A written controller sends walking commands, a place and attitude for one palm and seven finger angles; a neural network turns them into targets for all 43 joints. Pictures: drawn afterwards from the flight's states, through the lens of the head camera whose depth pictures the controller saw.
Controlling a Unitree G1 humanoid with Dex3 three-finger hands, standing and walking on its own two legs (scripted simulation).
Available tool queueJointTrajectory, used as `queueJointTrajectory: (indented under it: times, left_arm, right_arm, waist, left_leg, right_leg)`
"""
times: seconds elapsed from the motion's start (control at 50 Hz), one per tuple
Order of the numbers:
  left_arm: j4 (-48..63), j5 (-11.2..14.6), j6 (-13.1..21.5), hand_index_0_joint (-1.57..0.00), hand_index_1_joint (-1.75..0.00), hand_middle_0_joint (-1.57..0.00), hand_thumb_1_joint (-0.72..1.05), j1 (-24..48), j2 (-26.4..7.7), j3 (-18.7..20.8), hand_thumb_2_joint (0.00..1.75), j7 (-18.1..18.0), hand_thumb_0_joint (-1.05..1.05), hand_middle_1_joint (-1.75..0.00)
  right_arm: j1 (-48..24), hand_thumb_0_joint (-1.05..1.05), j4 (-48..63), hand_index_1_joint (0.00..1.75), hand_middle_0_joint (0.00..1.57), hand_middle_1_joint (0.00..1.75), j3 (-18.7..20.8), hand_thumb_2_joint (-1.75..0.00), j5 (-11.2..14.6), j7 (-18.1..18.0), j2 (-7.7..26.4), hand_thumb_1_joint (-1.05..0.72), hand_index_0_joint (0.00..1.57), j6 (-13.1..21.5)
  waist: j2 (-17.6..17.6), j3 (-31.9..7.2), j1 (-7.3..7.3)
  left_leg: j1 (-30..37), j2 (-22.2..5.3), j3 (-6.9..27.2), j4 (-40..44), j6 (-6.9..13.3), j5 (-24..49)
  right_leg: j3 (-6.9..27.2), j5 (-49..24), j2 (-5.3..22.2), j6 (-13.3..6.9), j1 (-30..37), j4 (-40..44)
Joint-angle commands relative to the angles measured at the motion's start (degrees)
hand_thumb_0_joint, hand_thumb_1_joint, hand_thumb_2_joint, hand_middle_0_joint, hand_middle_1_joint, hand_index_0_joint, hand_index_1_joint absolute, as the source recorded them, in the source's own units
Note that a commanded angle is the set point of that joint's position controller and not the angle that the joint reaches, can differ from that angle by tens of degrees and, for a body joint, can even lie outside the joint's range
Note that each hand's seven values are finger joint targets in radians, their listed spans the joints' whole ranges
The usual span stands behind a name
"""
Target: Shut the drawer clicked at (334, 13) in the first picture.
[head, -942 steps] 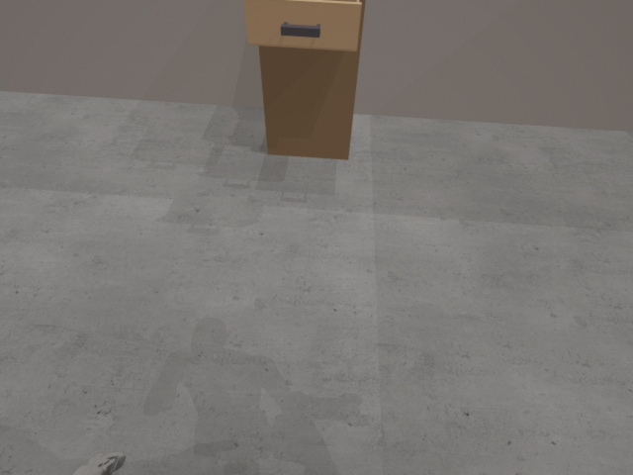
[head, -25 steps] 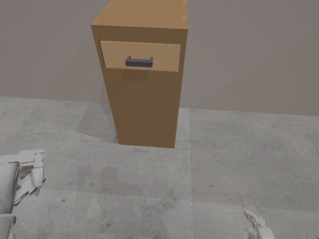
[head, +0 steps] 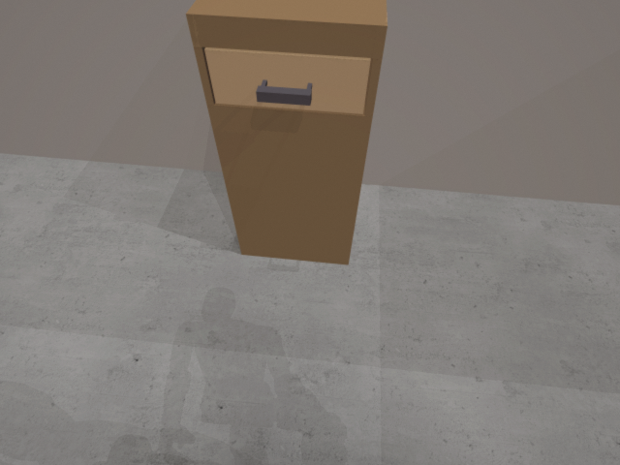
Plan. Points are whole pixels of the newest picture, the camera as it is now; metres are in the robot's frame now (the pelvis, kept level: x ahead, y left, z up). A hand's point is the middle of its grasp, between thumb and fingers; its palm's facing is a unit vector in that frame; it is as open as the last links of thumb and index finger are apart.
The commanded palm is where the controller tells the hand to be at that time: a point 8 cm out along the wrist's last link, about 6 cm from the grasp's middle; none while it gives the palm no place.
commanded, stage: let the arm hang, fingers relaxed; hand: left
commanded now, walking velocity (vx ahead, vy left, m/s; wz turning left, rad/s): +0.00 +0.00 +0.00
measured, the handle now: (285, 90) +0.89 +0.13 -0.01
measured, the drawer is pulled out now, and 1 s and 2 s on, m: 0.00 0.00 0.00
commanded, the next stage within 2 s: look to check the result in 0.56 s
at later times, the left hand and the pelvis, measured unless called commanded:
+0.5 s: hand out of the picture +0.01 +0.15 -0.17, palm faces +0.02 -0.98 -0.19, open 7.3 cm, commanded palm none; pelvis +0.01 -0.01 +0.00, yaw -1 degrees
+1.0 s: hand out of the picture +0.01 +0.13 -0.17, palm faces +0.03 -0.98 -0.17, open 7.3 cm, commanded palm none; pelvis +0.02 -0.02 +0.00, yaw -1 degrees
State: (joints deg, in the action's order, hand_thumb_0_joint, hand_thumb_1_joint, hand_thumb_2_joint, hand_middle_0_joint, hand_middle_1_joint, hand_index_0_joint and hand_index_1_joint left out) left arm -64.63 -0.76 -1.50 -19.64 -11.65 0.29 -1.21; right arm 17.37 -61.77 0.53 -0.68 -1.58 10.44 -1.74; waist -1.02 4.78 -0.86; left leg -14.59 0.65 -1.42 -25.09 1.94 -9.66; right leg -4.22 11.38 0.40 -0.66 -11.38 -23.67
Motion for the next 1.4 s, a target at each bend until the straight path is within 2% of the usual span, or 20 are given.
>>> queueJointTrajectory:
  times: [0.0, 0.04, 0.18, 0.24, 0.34, 0.4, 0.46, 0.52, 0.6, 0.64, 0.74, 0.78, 0.82, 0.96, 1.0, 1.14, 1.22, 1.26, 1.38]
  left_arm:
    - [0.7, 0.2, 1.6, -0.28, -0.39, -0.28, 0.9, -0.7, -4.1, 0.4, 0.9, -0.5, 0.0, -0.39]
    - [0.1, 0.2, 1.6, -0.2, -0.3, -0.2, 0.9, -1.5, -3.9, 0.4, 0.9, -0.6, 0.0, -0.3]
    - [-0.9, 0.2, 1.7, -0.2, -0.3, -0.2, 0.9, -2.1, -1.9, 0.6, 0.9, -1.0, 0.0, -0.3]
    - [-0.8, 0.1, 1.7, -0.2, -0.3, -0.2, 0.9, -2.1, -1.3, 0.7, 0.9, -1.2, 0.0, -0.3]
    - [-0.3, 0.2, 2.0, -0.2, -0.3, -0.2, 0.9, -1.9, -0.5, 1.1, 0.9, -1.3, 0.0, -0.3]
    - [-0.3, 0.2, 2.0, -0.2, -0.3, -0.2, 0.9, -1.6, 0.0, 1.1, 0.9, -1.3, 0.0, -0.3]
    - [-0.1, 0.2, 2.1, -0.2, -0.3, -0.2, 0.9, -1.7, -0.1, 1.3, 0.9, -1.3, 0.0, -0.3]
    - [0.0, 0.3, 2.3, -0.2, -0.3, -0.2, 0.9, -1.5, -0.1, 1.3, 0.9, -1.3, 0.0, -0.3]
    - [-0.2, 0.3, 2.3, -0.2, -0.3, -0.2, 0.9, -1.6, 0.0, 1.3, 0.9, -1.4, 0.0, -0.3]
    - [-0.4, 0.3, 2.5, -0.2, -0.3, -0.2, 0.9, -1.9, -0.1, 1.2, 0.9, -1.5, 0.0, -0.3]
    - [-0.8, 0.4, 2.4, -0.2, -0.3, -0.2, 0.9, -1.8, 0.1, 1.2, 0.9, -1.5, 0.0, -0.3]
    - [-0.8, 0.4, 2.4, -0.2, -0.3, -0.2, 0.9, -1.9, 0.1, 1.2, 0.9, -1.4, 0.0, -0.3]
    - [-1.0, 0.4, 2.4, -0.2, -0.3, -0.2, 0.9, -1.6, 0.2, 1.1, 0.9, -1.4, 0.0, -0.3]
    - [-1.0, 0.4, 2.6, -0.2, -0.3, -0.2, 0.9, -1.8, 0.1, 1.1, 0.9, -1.5, 0.0, -0.3]
    - [-1.0, 0.4, 2.5, -0.2, -0.3, -0.2, 0.9, -1.6, 0.2, 1.1, 0.9, -1.5, 0.0, -0.3]
    - [-0.8, 0.3, 2.6, -0.2, -0.3, -0.2, 0.9, -1.9, -0.1, 1.2, 0.9, -1.5, 0.0, -0.3]
    - [-0.7, 0.5, 2.7, -0.2, -0.3, -0.2, 0.9, -1.8, 0.0, 1.2, 0.9, -1.5, 0.0, -0.3]
    - [-0.7, 0.4, 2.7, -0.2, -0.3, -0.2, 0.9, -1.7, -0.2, 1.3, 0.9, -1.5, 0.0, -0.3]
    - [-0.8, 0.5, 2.6, -0.2, -0.3, -0.2, 0.9, -1.7, -0.1, 1.2, 0.9, -1.5, 0.0, -0.3]
  right_arm:
    - [3.2, 0.0, 0.9, 0.3, 0.2, 0.3, 0.8, -0.9, -0.1, -0.3, 4.1, -0.9, 0.2, 1.1]
    - [3.8, 0.0, 0.2, 0.3, 0.2, 0.3, 0.8, -0.9, -0.1, -0.3, 3.9, -0.9, 0.2, 1.0]
    - [5.4, 0.0, -1.4, 0.3, 0.2, 0.3, 0.7, -0.9, -0.3, -0.5, 1.7, -0.9, 0.2, 1.3]
    - [5.6, 0.0, -1.7, 0.3, 0.2, 0.3, 0.8, -0.9, -0.3, -0.5, 1.2, -0.9, 0.2, 1.2]
    - [6.0, 0.0, -1.8, 0.3, 0.2, 0.3, 1.0, -0.9, -0.3, -0.6, -0.2, -0.9, 0.2, 1.5]
    - [6.1, 0.0, -2.0, 0.3, 0.2, 0.3, 0.9, -0.9, -0.4, -0.7, -0.7, -0.9, 0.2, 1.5]
    - [6.1, 0.0, -2.1, 0.3, 0.2, 0.3, 1.0, -0.9, -0.3, -0.7, -1.0, -0.9, 0.2, 1.6]
    - [6.4, 0.0, -2.3, 0.3, 0.2, 0.3, 1.0, -0.9, -0.3, -0.7, -0.9, -0.9, 0.2, 1.7]
    - [6.0, 0.0, -2.6, 0.3, 0.2, 0.3, 0.9, -0.9, -0.2, -0.8, -0.9, -0.9, 0.2, 1.7]
    - [5.9, 0.0, -2.6, 0.3, 0.2, 0.3, 0.9, -0.9, -0.1, -0.9, -0.7, -0.9, 0.2, 1.6]
    - [5.7, 0.0, -2.8, 0.3, 0.2, 0.3, 0.9, -0.9, -0.1, -1.0, -0.5, -0.9, 0.2, 1.6]
    - [5.7, 0.0, -2.9, 0.3, 0.2, 0.3, 0.8, -0.9, -0.2, -0.9, -0.7, -0.9, 0.2, 1.6]
    - [5.5, 0.0, -3.0, 0.3, 0.2, 0.3, 0.8, -0.9, -0.2, -1.0, -0.5, -0.9, 0.2, 1.5]
    - [5.4, 0.0, -3.0, 0.3, 0.2, 0.3, 0.8, -0.9, -0.1, -1.0, -0.5, -0.9, 0.2, 1.7]
    - [5.2, 0.0, -3.1, 0.3, 0.2, 0.3, 0.8, -0.9, -0.1, -1.0, -0.6, -0.9, 0.2, 1.7]
    - [5.0, 0.0, -3.0, 0.3, 0.2, 0.3, 1.0, -0.9, -0.1, -0.9, -0.5, -0.9, 0.2, 1.4]
    - [5.0, 0.0, -3.3, 0.3, 0.2, 0.3, 0.8, -0.9, -0.2, -1.0, -0.5, -0.9, 0.2, 1.6]
    - [5.1, 0.0, -3.3, 0.3, 0.2, 0.3, 0.9, -0.9, -0.1, -1.1, -0.6, -0.9, 0.2, 1.7]
    - [5.0, 0.0, -3.5, 0.3, 0.2, 0.3, 0.8, -0.9, -0.2, -1.1, -0.4, -0.9, 0.2, 1.7]
  waist:
    - [0.7, -1.4, 1.22]
    - [0.4, -0.5, 1.17]
    - [0.5, 0.1, 1.14]
    - [0.2, 1.7, 1.0]
    - [0.2, 0.8, 1.0]
    - [-0.3, 1.7, 1.22]
    - [0.8, 0.8, 1.15]
    - [1.8, -0.2, 1.31]
    - [0.2, -0.1, 1.3]
    - [1.2, -0.3, 1.31]
    - [-0.2, 0.5, 1.33]
    - [0.9, 0.1, 1.35]
    - [0.5, 1.2, 1.51]
    - [0.9, 0.2, 1.41]
    - [0.4, 1.3, 1.36]
    - [1.9, 1.1, 1.33]
    - [0.5, 0.6, 1.36]
    - [0.5, 0.0, 1.31]
    - [0.6, 0.6, 1.19]
  left_leg:
    - [1.7, -6.3, 6.3, 7.0, 0.9, -5.9]
    - [1.4, -6.2, 6.3, 6.9, 0.9, -6.1]
    - [0.8, -6.1, 5.9, 7.2, 0.8, -5.6]
    - [-0.4, -6.1, 6.0, 7.5, 0.8, -6.8]
    - [0.2, -5.7, 5.1, 6.3, 0.7, -4.1]
    - [0.2, -5.7, 4.9, 6.4, 0.6, -4.4]
    - [0.9, -5.6, 4.3, 5.6, 0.5, -2.5]
    - [2.3, -5.7, 3.8, 5.0, 0.4, 0.1]
    - [2.9, -5.8, 3.8, 4.9, 0.3, 1.2]
    - [3.4, -5.8, 3.7, 4.3, 0.2, 2.1]
    - [3.5, -5.9, 3.7, 4.6, 0.1, 1.5]
    - [3.8, -5.8, 3.6, 4.7, 0.1, 1.2]
    - [3.7, -5.8, 3.5, 4.8, 0.0, 0.8]
    - [4.4, -6.1, 3.4, 4.6, 0.0, 2.7]
    - [3.9, -6.0, 3.4, 4.9, -0.1, 1.9]
    - [4.4, -5.7, 3.0, 4.2, -0.3, 1.7]
    - [4.8, -6.0, 3.1, 4.4, -0.3, 2.4]
    - [4.9, -6.2, 3.0, 4.4, -0.2, 3.5]
    - [4.7, -6.2, 3.1, 4.8, -0.2, 3.0]
  right_leg:
    - [5.2, 6.1, 5.2, -2.6, -2.2, 5.8]
    - [5.4, 6.8, 5.0, -2.7, -2.7, 5.9]
    - [5.3, 5.6, 4.8, -2.5, -2.6, 4.9]
    - [5.4, 6.3, 4.4, -2.4, -3.3, 4.8]
    - [5.8, 4.4, 4.7, -2.5, -2.7, 4.7]
    - [6.0, 4.8, 4.7, -2.6, -3.3, 4.9]
    - [6.1, 3.4, 5.0, -2.6, -2.5, 5.2]
    - [6.1, 1.6, 5.2, -2.6, -2.0, 5.1]
    - [6.2, 0.7, 5.2, -2.6, -1.7, 5.1]
    - [6.3, -0.1, 5.2, -2.6, -1.6, 5.3]
    - [6.4, 0.9, 5.0, -2.6, -1.7, 5.8]
    - [6.5, 1.0, 5.3, -2.6, -1.4, 6.2]
    - [6.5, 1.5, 5.1, -2.7, -2.1, 6.4]
    - [6.4, -1.2, 5.2, -2.6, -0.8, 6.2]
    - [6.4, -0.2, 5.1, -2.6, -1.3, 6.4]
    - [6.8, 0.3, 5.2, -2.5, -1.5, 7.1]
    - [6.8, -1.1, 5.2, -2.5, -0.9, 6.7]
    - [6.5, -2.8, 5.3, -2.4, -0.1, 6.3]
    - [6.6, -2.0, 5.1, -2.5, -0.2, 6.5]
